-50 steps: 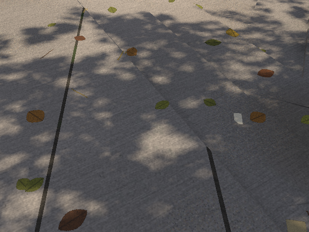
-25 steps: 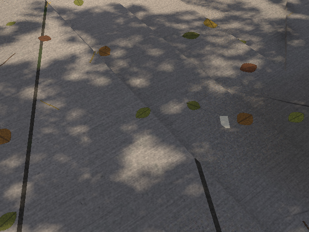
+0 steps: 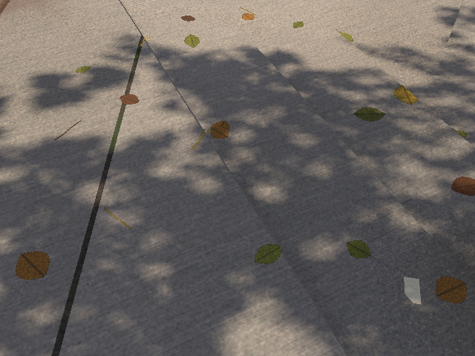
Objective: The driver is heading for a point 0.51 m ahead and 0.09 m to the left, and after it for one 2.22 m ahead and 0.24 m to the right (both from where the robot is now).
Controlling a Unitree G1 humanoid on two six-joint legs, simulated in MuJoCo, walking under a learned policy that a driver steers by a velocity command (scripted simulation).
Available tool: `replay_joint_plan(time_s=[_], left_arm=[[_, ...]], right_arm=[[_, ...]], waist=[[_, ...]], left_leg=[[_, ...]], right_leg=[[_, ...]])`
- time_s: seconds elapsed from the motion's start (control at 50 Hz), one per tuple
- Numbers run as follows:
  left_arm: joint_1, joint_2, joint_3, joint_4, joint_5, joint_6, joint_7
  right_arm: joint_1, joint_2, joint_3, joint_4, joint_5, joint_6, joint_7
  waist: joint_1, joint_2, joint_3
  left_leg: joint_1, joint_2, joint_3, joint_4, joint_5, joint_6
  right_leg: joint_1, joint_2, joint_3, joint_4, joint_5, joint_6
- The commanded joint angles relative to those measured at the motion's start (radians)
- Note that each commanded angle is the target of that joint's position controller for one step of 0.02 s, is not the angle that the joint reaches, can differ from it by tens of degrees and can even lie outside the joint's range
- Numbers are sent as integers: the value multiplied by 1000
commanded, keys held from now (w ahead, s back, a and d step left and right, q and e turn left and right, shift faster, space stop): w+q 0.36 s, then w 0.08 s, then w+e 0.56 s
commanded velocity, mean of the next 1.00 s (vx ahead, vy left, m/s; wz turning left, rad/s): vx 0.50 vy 0.00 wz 0.05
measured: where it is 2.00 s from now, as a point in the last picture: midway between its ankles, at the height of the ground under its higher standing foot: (274, 183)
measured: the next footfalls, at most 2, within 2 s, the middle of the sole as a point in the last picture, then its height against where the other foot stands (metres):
left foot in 0.16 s outside the picture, level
right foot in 0.70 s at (262, 315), level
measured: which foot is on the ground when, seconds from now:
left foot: up 0.00-0.14, down 0.16-0.72, up 0.74-1.00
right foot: down 0.00-0.18, up 0.20-0.68, down 0.70-1.00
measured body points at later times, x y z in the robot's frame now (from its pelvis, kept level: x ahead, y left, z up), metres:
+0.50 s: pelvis +0.30 +0.08 +0.00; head +0.32 +0.10 +0.45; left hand +0.43 +0.37 -0.10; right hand +0.40 -0.18 -0.12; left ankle +0.25 +0.14 -0.74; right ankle +0.52 -0.07 -0.69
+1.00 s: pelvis +0.60 +0.07 +0.00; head +0.64 +0.06 +0.45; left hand +0.63 +0.34 -0.12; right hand +0.81 -0.18 -0.09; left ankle +0.75 +0.27 -0.68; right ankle +0.59 +0.00 -0.74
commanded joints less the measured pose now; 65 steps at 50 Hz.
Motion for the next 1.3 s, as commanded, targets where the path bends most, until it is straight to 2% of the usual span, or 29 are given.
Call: replay_joint_plan(time_s=[0.02, 0.1, 0.16, 0.18, 0.2, 0.24, 0.26, 0.3, 0.38, 0.46, 0.58, 0.64, 0.68, 0.7, 0.72, 0.74, 0.76, 0.78, 0.82, 0.9, 1.02, 1.12, 1.16, 1.18, 1.2, 1.22, 1.24, 1.26, 1.3], left_arm=[[33, 155, 30, -27, -4, -5, 9], [21, 179, 42, -32, -7, 22, 15], [-25, 191, 42, -72, -1, 44, 29], [19, 140, 22, -110, 14, 33, 27], [55, 46, -12, -125, 17, -7, 8], [-114, 163, 15, -176, -46, -66, -12], [-151, 158, 18, -182, -33, -73, -6], [-143, 163, 35, -185, -4, -49, 6], [-195, 120, 35, -223, 13, -11, 17], [-320, 81, 20, -251, 8, -15, 5], [-453, 110, 13, -305, -15, -26, -26], [-424, 127, 14, -318, -20, -31, -49], [-252, 172, 40, -274, -18, -26, -51], [-90, 217, 61, -234, -13, -21, -47], [36, 311, 84, -224, -3, -16, -42], [77, 275, 76, -206, -25, -5, -43], [29, 217, 59, -217, -29, -1, -40], [-38, 189, 52, -245, -18, 2, -35], [-123, 153, 36, -274, -2, 1, -34], [-114, 186, 45, -291, -11, 4, -16], [-8, 206, 57, -276, -28, 26, 10], [39, 200, 59, -272, -30, 49, 20], [9, 195, 59, -287, -26, 56, 20], [-12, 161, 47, -305, -19, 53, 15], [-6, 110, 28, -330, 1, 47, 13], [144, 67, 13, -358, -30, 36, 9], [122, 177, 31, -328, -42, 36, 11], [13, 221, 45, -341, -36, 43, 10], [-61, 191, 48, -366, -18, 49, 7]], right_arm=[[-118, -32, 8, -80, 9, -7, 21], [-140, -58, 4, -127, 10, -10, 53], [174, -174, -60, -61, 7, -4, 52], [327, -279, -94, -44, 0, 3, 38], [335, -285, -87, -52, 11, 3, 38], [275, -167, -52, -65, -5, -3, 32], [201, -145, -44, -85, -10, -9, 35], [121, -106, -31, -116, -21, -13, 32], [169, -159, -43, -117, -7, -13, 5], [235, -146, -37, -92, -5, -7, -12], [319, -159, -36, -40, -13, -7, -11], [305, -176, -41, -34, -15, 8, -19], [262, -189, -40, -49, -18, 19, -22], [246, -178, -32, -67, -23, 21, -25], [331, -111, -8, -95, -40, 3, -18], [354, -72, 10, -82, -31, -24, -5], [269, -155, -5, -111, -2, -50, 6], [172, -166, -5, -141, 15, -64, 10], [134, -166, -15, -154, -23, -65, 0], [136, -125, -14, -180, -34, -33, -15], [-78, -82, 4, -253, -25, -40, -5], [-132, -130, -7, -288, -9, -61, 12], [-27, -161, -22, -264, -10, -71, 9], [94, -196, -36, -243, -25, -76, 2], [260, -261, -52, -230, -32, -71, -8], [307, -309, -66, -189, -32, -51, 0], [270, -198, -43, -216, -13, -43, 3], [234, -145, -29, -225, -12, -37, 0], [163, -122, -18, -218, -26, -28, 3]], waist=[[11, -69, 93], [-15, -88, 78], [-179, -103, -119], [-194, 53, -251], [-142, 222, -358], [-167, 100, -209], [-127, -14, -120], [-58, -26, -73], [-47, -1, -18], [-104, 35, 6], [-161, 36, 58], [-127, 47, 39], [-30, 52, -75], [41, 17, -174], [26, -174, -314], [25, -323, -376], [43, -225, -258], [36, -133, -146], [-32, -32, -42], [-73, -86, -22], [1, -112, 1], [-1, -129, -1], [-62, -152, -38], [-121, -135, -136], [-181, -12, -281], [-97, 346, -361], [-121, 198, -266], [-148, 91, -141], [-109, 20, -22]], left_leg=[[7, -29, 23, -78, 31, 17], [30, -73, 56, -123, -128, 71], [493, -181, 107, -153, -161, 142], [870, 35, -256, -151, -199, 260], [1100, 220, -777, -352, -355, 401], [982, 154, -582, -395, -312, 308], [814, 114, -467, -413, -194, 288], [609, 61, -360, -450, -55, 269], [487, 27, -263, -501, 9, 274], [463, -34, -155, -504, -47, 204], [704, 72, -165, -469, -32, 183], [810, 105, -130, -389, 189, 153], [787, 59, -56, -195, 538, 122], [668, 16, -15, 14, 507, 89], [320, -103, 37, 382, 106, 19], [46, -229, -27, 611, -596, -20], [-85, -161, -110, 675, -581, 4], [-104, -115, -95, 640, -498, 16], [-5, -53, -79, 465, -405, 7], [66, -47, -45, 275, -337, -46], [197, -127, -21, -118, 24, -73], [223, -147, -64, -242, -86, -48], [368, -146, -46, -295, -124, -8], [578, -76, -91, -270, -122, 41], [839, 101, -264, -247, -164, 105], [1091, 298, -712, -327, -357, 258], [1026, 285, -717, -363, -528, 226], [903, 236, -549, -376, -488, 180], [696, 160, -354, -425, -273, 158]], right_leg=[[-23, -295, 61, -76, 236, -129], [122, -346, 9, 52, 494, -94], [23, -283, -76, 508, 848, -27], [-332, -201, -97, 883, 521, 31], [-659, 3, 41, 1179, -299, 73], [-812, -106, 179, 1214, -227, 13], [-775, -147, 171, 1123, -157, 10], [-633, -194, 176, 990, -110, 23], [-627, -184, 140, 763, 6, 88], [-565, -148, 111, 460, 308, 93], [-678, -142, 104, 348, 293, 23], [-660, -119, 84, 332, 158, -27], [-395, -42, 22, 314, 146, -70], [-149, -83, 96, 328, 197, -115], [228, -308, 480, 324, 181, -256], [403, -423, 858, 154, 13, -358], [350, -394, 811, 118, -124, -301], [210, -357, 681, 104, -90, -263], [-41, -287, 528, 61, 102, -231], [-195, -233, 425, 13, 258, -238], [-286, -149, 347, 36, 215, -159], [-125, -203, 490, 161, 170, -139], [-119, -186, 508, 256, 240, -112], [-182, -139, 468, 409, 265, -84], [-324, -59, 360, 687, 63, -43], [-676, 36, 263, 958, -393, 5], [-785, -58, 283, 1060, -361, 15], [-806, -87, 257, 1078, -261, 24], [-757, -144, 222, 1014, -150, 40]])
